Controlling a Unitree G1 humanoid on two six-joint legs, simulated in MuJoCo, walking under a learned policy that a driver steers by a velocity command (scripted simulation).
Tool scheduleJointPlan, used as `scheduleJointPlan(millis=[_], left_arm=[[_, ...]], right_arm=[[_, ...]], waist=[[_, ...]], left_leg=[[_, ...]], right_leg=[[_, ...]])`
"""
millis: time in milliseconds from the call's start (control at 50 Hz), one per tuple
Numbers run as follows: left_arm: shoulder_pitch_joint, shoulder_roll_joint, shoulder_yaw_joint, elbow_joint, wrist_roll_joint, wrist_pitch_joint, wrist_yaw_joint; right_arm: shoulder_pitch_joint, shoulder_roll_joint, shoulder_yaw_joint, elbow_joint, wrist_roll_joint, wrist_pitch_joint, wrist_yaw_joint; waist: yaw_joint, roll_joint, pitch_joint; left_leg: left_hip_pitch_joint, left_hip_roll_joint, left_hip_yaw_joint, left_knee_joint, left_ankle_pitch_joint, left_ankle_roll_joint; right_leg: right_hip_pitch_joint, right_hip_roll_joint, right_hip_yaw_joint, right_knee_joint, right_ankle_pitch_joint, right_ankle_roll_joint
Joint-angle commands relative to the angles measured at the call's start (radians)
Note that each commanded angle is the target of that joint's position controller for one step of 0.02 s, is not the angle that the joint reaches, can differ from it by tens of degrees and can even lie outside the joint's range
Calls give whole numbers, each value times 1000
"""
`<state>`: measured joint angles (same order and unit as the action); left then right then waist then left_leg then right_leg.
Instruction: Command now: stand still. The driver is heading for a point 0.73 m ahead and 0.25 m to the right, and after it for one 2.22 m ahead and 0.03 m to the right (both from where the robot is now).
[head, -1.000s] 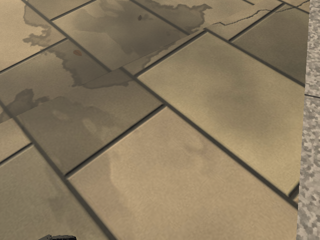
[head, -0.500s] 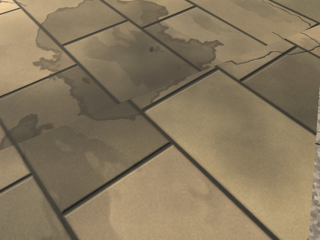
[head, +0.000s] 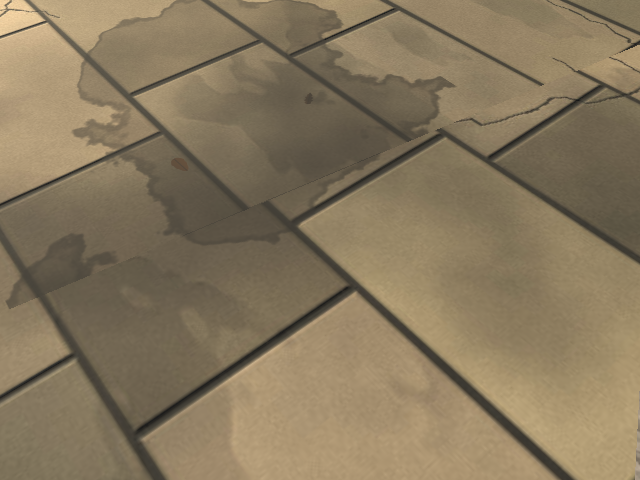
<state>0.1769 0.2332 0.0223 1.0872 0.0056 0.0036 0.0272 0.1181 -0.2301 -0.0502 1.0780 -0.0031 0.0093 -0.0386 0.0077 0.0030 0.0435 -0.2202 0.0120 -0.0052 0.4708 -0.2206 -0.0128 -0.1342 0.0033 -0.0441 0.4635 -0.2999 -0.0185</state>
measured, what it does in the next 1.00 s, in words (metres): walks ahead, turning right: left foot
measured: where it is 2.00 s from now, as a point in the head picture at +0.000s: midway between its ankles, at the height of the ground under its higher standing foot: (414, 402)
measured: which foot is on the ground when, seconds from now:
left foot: down 0.00-0.28, up 0.30-0.50, down 0.52-1.00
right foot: down 0.00-0.52, up 0.54-1.00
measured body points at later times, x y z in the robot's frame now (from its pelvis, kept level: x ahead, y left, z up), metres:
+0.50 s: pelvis +0.05 +0.04 +0.00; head +0.05 +0.05 +0.45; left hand +0.02 +0.30 -0.16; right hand +0.12 -0.24 -0.13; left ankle +0.07 +0.15 -0.73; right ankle -0.03 -0.10 -0.74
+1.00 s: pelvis +0.27 +0.01 -0.03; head +0.30 +0.00 +0.42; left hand +0.55 +0.15 -0.12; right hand +0.12 -0.22 -0.16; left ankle +0.08 +0.16 -0.73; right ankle +0.38 -0.11 -0.73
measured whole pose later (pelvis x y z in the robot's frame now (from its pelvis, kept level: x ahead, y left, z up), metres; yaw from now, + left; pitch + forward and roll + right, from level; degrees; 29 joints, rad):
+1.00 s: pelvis +0.27 +0.01 -0.03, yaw -18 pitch +1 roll +0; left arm -0.03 0.21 0.06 0.79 -0.03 -0.04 -0.08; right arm 0.43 -0.22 -0.06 1.05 0.00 -0.07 -0.04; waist -0.05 -0.01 0.06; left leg 0.17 0.07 0.31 0.39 -0.50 -0.05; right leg -0.56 0.00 -0.11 0.63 -0.11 -0.15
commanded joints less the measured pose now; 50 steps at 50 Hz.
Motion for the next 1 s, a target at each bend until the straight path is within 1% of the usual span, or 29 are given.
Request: scheduleJointPlan(millis=[20,200,220,240,260,280,300,320,340,360,400,440,480,500,520,540,560,580,600,620,660,720,780,860,900,940,960,980,1000], left_arm=[[27,107,15,-19,1,-9,4],[62,89,10,-4,1,-14,6],[84,83,9,7,1,-13,7],[94,101,17,9,-7,-10,10],[97,135,29,2,-14,-8,14],[119,163,39,-2,-19,-11,14],[145,194,52,-4,-25,-18,16],[150,208,61,-6,-27,-29,18],[157,188,60,-11,-20,-42,16],[156,169,58,-16,-20,-54,12],[139,148,54,-35,-34,-66,4],[115,166,59,-50,-37,-60,-2],[100,177,62,-65,-42,-47,-6],[85,154,55,-76,-41,-50,-6],[43,79,36,-101,-34,-57,-11],[59,7,24,-150,-37,-75,-3],[59,72,41,-148,-58,-86,-5],[50,99,49,-154,-72,-91,-12],[65,94,53,-140,-67,-91,-14],[67,88,59,-132,-57,-90,-12],[65,73,66,-133,-50,-78,-25],[2,41,64,-169,-44,-60,-41],[-109,23,54,-233,-40,-57,-52],[-246,6,38,-305,-33,-56,-80],[-281,9,37,-333,-35,-57,-95],[-259,42,53,-351,-36,-57,-106],[-197,73,68,-346,-39,-54,-107],[-87,122,90,-328,-41,-50,-106],[75,184,125,-290,-41,-45,-94]], right_arm=[[1,-109,-17,-21,-1,-5,-4],[23,-101,-11,8,0,-5,-8],[42,-89,-8,19,-1,-4,-8],[43,-90,-10,21,4,-3,-10],[39,-95,-13,16,8,-5,-11],[15,-89,-12,1,7,-13,-9],[-8,-86,-12,-16,11,-26,-3],[-25,-81,-12,-30,17,-40,6],[-37,-86,-16,-39,25,-51,14],[-32,-86,-19,-43,32,-61,21],[-40,-86,-23,-54,37,-86,30],[-17,-69,-25,-47,35,-104,35],[143,-76,-39,17,35,-105,36],[234,-94,-50,41,33,-100,31],[359,-157,-67,52,23,-101,19],[467,-276,-84,60,6,-107,24],[403,-198,-55,51,-9,-123,27],[296,-141,-37,14,4,-132,29],[219,-116,-26,-9,10,-136,34],[181,-99,-19,-21,10,-138,37],[206,-72,-10,-16,-8,-134,34],[252,-98,-13,-14,-20,-132,17],[246,-118,-16,-36,-21,-123,3],[308,-136,-24,-41,-4,-113,-6],[322,-145,-29,-45,4,-103,-5],[305,-177,-39,-63,9,-93,-9],[291,-196,-45,-75,10,-85,-13],[271,-219,-51,-89,11,-78,-13],[237,-224,-51,-106,17,-78,-10]], waist=[[-3,1,-28],[-5,-2,-11],[-5,-11,-32],[0,-29,-13],[7,-67,17],[24,-109,49],[35,-160,76],[41,-176,115],[43,-160,133],[35,-136,142],[23,-101,118],[-3,-106,79],[-71,-95,26],[-112,-71,-4],[-167,101,-42],[-162,349,-123],[-122,213,-86],[-82,148,7],[-53,121,44],[-38,107,68],[-32,116,53],[-37,64,51],[-46,50,82],[-78,38,109],[-69,41,108],[-24,90,52],[21,121,3],[83,143,-62],[171,129,-145]], left_leg=[[66,35,-30,-53,191,33],[52,31,-27,-66,142,28],[57,16,-10,-61,46,27],[25,-12,18,-27,-92,29],[-39,-41,52,34,-233,31],[-117,-52,76,119,-276,33],[-197,-39,83,240,-246,39],[-263,7,49,344,-222,51],[-355,42,15,441,-268,60],[-433,72,-11,486,-291,67],[-414,90,-11,352,-259,72],[-204,35,58,164,-183,55],[100,-41,122,29,10,24],[229,-28,95,11,16,22],[355,154,-142,-107,-107,69],[466,403,-581,-268,-256,213],[378,440,-677,-297,-426,253],[309,409,-553,-305,-451,212],[255,358,-422,-318,-360,169],[218,320,-299,-324,-204,134],[186,256,-118,-322,16,96],[202,247,-5,-327,209,123],[178,241,84,-355,264,128],[227,258,182,-347,356,126],[284,270,223,-293,501,120],[324,280,255,-175,873,109],[338,284,264,-70,1046,104],[319,286,258,82,1127,97],[220,255,264,296,1040,72]], right_leg=[[-75,-51,49,-98,149,-14],[-92,-51,52,-119,94,-16],[-85,-47,51,-134,-13,-21],[-98,-49,67,-150,-171,-38],[-112,-78,117,-179,-341,-70],[-114,-151,220,-234,-484,-115],[-105,-255,351,-306,-568,-170],[-109,-338,450,-348,-564,-217],[-66,-376,495,-360,-506,-241],[-10,-381,493,-349,-440,-239],[28,-322,404,-318,-288,-194],[-66,-236,291,-274,-180,-165],[-221,-168,233,-185,-151,-146],[-296,-134,208,-99,-99,-121],[-414,-40,102,217,-67,-54],[-616,67,52,542,-277,-17],[-659,1,180,740,-264,-35],[-719,-46,199,783,-155,-63],[-702,-74,191,772,-58,-72],[-681,-94,192,726,17,-75],[-606,-115,160,670,108,-70],[-651,-115,136,624,185,-39],[-655,-111,98,444,273,-19],[-618,-94,3,277,315,-39],[-587,-70,-39,219,272,-67],[-468,-9,-97,205,201,-106],[-378,30,-119,215,154,-127],[-237,61,-118,205,125,-155],[8,84,-89,118,186,-196]])
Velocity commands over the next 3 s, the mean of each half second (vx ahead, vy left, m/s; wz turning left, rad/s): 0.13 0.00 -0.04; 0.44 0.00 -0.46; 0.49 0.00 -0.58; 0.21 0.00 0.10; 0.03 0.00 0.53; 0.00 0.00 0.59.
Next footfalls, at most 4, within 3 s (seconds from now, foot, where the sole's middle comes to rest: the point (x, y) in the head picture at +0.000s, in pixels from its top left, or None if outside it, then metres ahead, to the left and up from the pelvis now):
0.52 left None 0.11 0.16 -0.78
1.02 right None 0.42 -0.13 -0.78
1.50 left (372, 372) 0.76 -0.08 -0.78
1.90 right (477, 400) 0.69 -0.31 -0.78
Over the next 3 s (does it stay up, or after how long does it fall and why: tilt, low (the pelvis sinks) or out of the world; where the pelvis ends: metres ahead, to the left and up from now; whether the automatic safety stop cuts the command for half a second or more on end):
stays up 0.71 -0.16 0.00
